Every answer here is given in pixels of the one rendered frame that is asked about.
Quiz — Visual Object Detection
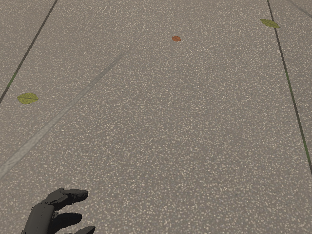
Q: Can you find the robot left hand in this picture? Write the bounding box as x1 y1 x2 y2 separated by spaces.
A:
21 187 96 234

